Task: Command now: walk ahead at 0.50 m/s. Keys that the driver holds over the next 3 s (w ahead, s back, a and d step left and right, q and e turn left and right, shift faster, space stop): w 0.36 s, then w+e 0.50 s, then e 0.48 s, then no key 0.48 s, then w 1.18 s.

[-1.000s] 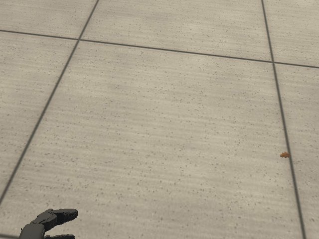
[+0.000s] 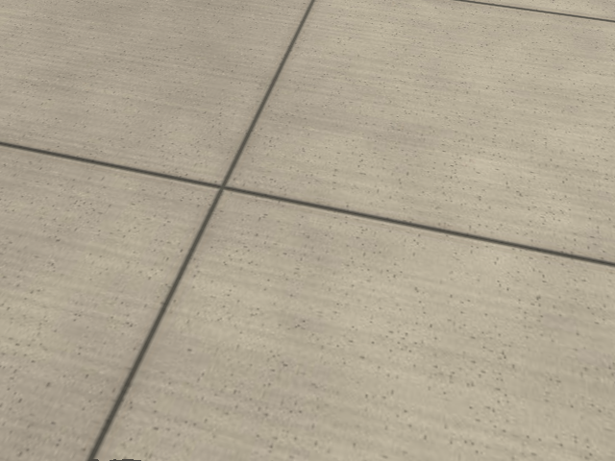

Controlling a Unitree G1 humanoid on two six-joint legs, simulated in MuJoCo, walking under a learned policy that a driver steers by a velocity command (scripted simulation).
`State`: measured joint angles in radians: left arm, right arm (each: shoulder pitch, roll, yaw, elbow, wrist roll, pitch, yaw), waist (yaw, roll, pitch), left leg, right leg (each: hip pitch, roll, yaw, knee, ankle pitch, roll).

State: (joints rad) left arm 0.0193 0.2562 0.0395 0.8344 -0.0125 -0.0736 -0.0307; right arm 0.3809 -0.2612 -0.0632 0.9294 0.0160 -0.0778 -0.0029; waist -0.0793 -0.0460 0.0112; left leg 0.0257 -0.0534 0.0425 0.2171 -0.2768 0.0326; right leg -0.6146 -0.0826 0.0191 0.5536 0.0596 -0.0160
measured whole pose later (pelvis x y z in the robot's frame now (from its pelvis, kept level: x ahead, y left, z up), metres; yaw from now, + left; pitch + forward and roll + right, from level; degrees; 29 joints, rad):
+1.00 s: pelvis +0.53 -0.02 +0.00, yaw -18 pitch +1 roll +3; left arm 0.12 0.28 0.09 0.78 -0.01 -0.02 -0.02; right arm 0.26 -0.26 -0.07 0.95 -0.01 -0.08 -0.03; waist -0.06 -0.04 0.04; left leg -0.01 0.00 0.23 0.26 -0.26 0.01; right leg -0.66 -0.11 0.01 0.73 0.00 -0.01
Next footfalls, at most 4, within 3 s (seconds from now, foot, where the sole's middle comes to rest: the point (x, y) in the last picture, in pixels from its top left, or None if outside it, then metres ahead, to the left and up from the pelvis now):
0.08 right None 0.23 -0.13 -0.78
0.62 left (250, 445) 0.53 0.10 -0.78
1.12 right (376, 364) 0.69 -0.19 -0.78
1.58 left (288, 329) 0.80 0.01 -0.78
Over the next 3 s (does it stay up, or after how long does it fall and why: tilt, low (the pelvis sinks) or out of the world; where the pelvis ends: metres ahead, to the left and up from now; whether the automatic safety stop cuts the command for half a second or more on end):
stays up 1.09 -0.35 -0.01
